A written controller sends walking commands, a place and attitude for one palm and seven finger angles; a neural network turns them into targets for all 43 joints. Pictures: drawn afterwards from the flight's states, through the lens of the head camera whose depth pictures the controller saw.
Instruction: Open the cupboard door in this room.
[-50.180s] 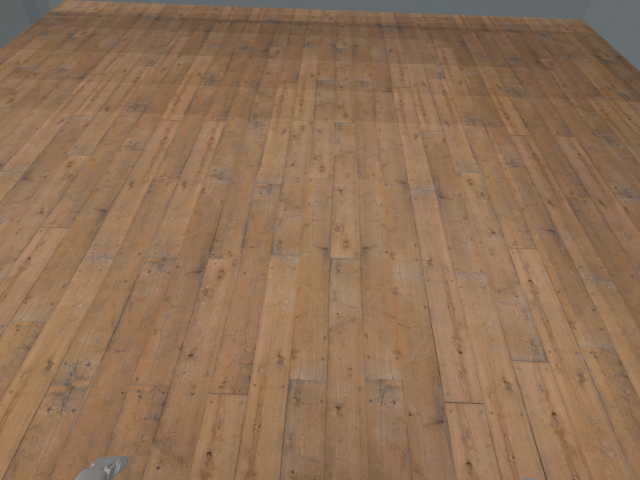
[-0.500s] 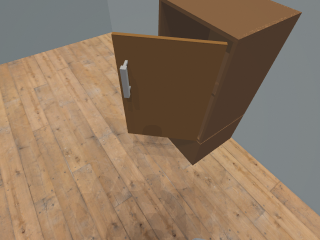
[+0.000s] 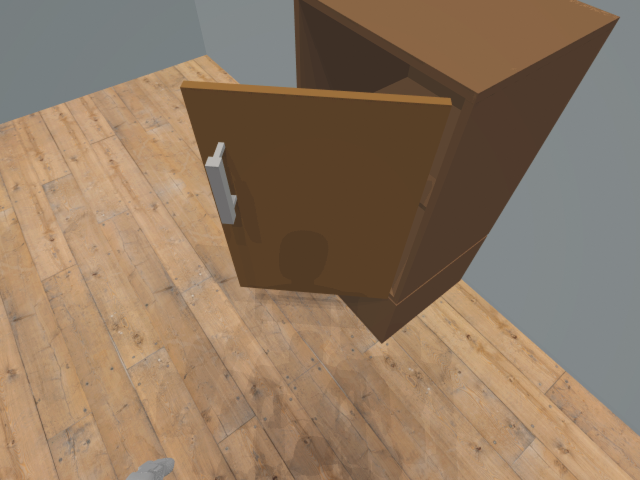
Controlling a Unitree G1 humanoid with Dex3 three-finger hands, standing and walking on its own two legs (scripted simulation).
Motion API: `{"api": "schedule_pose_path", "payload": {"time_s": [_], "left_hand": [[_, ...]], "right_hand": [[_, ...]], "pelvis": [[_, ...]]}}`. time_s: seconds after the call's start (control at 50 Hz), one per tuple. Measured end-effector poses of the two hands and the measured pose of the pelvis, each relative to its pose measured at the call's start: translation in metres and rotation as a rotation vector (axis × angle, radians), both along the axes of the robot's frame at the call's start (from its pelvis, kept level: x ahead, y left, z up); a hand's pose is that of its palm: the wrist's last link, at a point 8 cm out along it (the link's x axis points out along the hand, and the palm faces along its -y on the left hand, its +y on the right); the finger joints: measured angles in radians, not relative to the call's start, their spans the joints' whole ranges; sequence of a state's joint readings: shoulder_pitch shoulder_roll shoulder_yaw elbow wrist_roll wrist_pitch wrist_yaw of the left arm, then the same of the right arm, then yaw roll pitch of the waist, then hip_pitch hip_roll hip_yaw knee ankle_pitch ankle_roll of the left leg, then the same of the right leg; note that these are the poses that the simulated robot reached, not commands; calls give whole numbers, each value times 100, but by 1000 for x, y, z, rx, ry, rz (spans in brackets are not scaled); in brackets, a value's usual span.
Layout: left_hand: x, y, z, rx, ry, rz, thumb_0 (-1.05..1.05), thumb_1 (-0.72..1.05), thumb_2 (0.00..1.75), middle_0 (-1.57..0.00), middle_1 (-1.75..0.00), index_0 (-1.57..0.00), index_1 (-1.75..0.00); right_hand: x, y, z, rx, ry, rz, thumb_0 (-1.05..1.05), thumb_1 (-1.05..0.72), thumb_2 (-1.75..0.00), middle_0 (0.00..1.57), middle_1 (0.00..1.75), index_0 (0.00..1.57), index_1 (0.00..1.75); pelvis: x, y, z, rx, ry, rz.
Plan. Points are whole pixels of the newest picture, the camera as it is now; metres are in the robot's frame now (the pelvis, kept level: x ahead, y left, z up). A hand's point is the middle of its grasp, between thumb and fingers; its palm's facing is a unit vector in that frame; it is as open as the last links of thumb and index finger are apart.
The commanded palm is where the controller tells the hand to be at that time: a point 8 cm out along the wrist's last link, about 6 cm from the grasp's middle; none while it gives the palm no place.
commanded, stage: come to a stop and stand still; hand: left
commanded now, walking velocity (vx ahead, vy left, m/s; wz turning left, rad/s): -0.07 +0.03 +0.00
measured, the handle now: (224, 184) +0.58 +0.19 -0.03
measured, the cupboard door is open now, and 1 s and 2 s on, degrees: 47 47 47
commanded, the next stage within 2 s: look again from close up in 1.36 s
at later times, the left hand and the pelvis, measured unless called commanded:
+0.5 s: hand out of the picture -0.01 +0.20 -0.18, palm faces +0.05 -0.99 -0.16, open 7.4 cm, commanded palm none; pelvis -0.01 +0.02 +0.01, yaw -1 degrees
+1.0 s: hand out of the picture +0.06 +0.20 -0.17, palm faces -0.03 -0.98 -0.18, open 7.3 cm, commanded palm none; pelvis +0.02 +0.02 +0.01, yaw -3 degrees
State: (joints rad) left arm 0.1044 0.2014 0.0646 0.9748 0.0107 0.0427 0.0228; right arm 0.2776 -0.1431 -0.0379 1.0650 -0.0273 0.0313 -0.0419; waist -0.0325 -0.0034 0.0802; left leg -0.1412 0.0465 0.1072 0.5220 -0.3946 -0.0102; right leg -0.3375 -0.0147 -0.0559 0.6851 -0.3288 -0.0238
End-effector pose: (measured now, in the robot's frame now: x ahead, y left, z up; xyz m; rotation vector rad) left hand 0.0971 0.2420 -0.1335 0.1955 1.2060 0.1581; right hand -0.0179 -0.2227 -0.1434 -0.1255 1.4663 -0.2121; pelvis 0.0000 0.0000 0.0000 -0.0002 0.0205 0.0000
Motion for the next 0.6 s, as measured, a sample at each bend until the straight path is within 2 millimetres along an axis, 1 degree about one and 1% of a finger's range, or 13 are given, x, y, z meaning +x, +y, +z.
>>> {"api": "schedule_pose_path", "payload": {"time_s": [0.04,0.08,0.16,0.24,0.3,0.34,0.38,0.5,0.54,0.6], "left_hand": [[-3,1,-1,21,-2,5,1,90,90,-20,-30,-20,-30],[-12,0,1,34,9,11,1,90,90,-20,-30,-20,-30],[-40,-3,5,30,68,30,1,90,90,-20,-30,-20,-30],[-69,-5,2,-3,125,36,1,90,90,-20,-30,-20,-30],[-85,-2,-7,-34,152,46,1,90,90,-20,-30,-20,-30],[-93,2,-15,-56,163,61,1,90,90,-20,-30,-20,-30],[-98,4,-17,-68,170,75,1,90,90,-20,-30,-20,-30],[-111,7,-13,-81,197,76,1,90,90,-20,-30,-20,-30],[-113,8,-10,-78,212,68,1,90,90,-20,-30,-20,-30],[-113,8,-8,-73,231,53,1,90,90,-20,-30,-20,-30]], "right_hand": [[7,-9,-6,3,-4,-1,1,-91,-90,20,30,20,30],[17,-17,-7,-1,-15,-5,1,-91,-90,20,30,20,30],[44,-27,3,-23,-69,18,1,-91,-90,20,30,20,30],[73,-26,17,-36,-162,52,1,-91,-90,19,30,20,30],[86,-18,23,-50,-229,77,1,-91,-90,19,30,20,30],[89,-11,22,-63,-254,99,0,-91,-90,19,30,20,30],[87,-2,24,-60,-241,125,0,-91,-90,19,30,20,30],[79,19,23,-17,-209,136,1,-91,-90,20,30,20,30],[76,23,22,-8,-204,115,0,-92,-90,20,30,20,30],[70,21,22,-12,-197,87,0,-93,-90,20,30,20,30]], "pelvis": [[2,-6,-4,7,-4,2],[2,-8,-4,9,-7,9],[-3,-7,5,14,-10,-3],[-8,-2,10,17,-11,-19],[-10,6,7,4,-18,-24],[-11,13,2,-17,-23,-15],[-12,16,3,-11,-28,-14],[-10,22,8,-3,-24,-19],[-7,23,10,-4,-19,-24],[-3,24,11,-4,-13,-32]]}}
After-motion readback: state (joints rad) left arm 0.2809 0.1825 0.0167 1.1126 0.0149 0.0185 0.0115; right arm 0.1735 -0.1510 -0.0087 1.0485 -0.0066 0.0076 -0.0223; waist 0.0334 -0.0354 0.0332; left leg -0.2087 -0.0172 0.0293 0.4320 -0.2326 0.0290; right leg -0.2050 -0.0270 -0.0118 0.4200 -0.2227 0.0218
